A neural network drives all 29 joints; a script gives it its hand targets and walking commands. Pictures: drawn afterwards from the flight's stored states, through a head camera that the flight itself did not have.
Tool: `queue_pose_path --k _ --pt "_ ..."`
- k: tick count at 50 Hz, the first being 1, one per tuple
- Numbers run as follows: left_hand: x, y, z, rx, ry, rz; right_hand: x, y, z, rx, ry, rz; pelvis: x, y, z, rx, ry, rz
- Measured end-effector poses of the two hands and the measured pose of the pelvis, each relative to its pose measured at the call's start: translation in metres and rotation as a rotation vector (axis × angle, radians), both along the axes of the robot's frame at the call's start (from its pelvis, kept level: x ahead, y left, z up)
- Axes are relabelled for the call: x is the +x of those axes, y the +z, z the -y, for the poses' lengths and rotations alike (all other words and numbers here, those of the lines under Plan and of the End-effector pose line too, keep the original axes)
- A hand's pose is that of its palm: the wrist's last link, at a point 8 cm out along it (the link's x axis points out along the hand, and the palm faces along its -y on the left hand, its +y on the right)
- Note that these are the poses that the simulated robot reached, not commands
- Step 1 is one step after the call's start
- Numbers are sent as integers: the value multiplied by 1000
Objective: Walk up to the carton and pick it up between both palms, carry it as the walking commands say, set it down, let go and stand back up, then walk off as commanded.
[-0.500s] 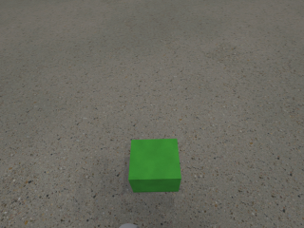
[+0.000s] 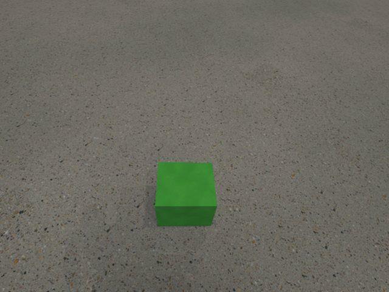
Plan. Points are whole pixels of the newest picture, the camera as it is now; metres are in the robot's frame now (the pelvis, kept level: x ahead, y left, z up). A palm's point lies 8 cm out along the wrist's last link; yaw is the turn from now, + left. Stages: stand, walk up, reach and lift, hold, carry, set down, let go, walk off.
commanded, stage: stand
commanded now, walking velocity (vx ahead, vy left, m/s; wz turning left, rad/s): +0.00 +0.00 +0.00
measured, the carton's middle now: (184, 194) +0.71 +0.01 -0.66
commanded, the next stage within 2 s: none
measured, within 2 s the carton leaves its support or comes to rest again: neither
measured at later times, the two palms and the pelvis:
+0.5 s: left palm out of the picture -0.03 +0.23 -0.14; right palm out of the picture -0.08 -0.26 -0.14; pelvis -0.05 -0.01 +0.00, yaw +0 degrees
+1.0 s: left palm out of the picture -0.07 +0.22 -0.15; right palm out of the picture -0.06 -0.23 -0.14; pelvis -0.05 +0.00 +0.00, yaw +0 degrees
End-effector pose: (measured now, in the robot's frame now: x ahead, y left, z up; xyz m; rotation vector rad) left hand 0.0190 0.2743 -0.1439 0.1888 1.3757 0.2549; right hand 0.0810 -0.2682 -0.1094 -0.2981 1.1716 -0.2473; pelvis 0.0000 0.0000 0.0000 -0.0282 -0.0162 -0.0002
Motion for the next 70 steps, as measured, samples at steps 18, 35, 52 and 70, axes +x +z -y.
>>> queue_pose_path --k 18,35,52,70 --pt "-28 12 55 -28 -89 89 -134 -33 1 134 -79 -178 -47 1 19 26 -2 14" --pt "-82 1 46 -62 -42 -31 -157 -32 -29 151 -81 -228 -53 1 7 26 -3 10" --pt "-91 -2 54 -87 -29 -67 -141 -35 -41 161 -78 -216 -45 0 1 28 -6 6" --pt "-87 -3 56 -89 -25 -69 -142 -35 -46 166 -86 -233 -40 0 0 28 -5 6"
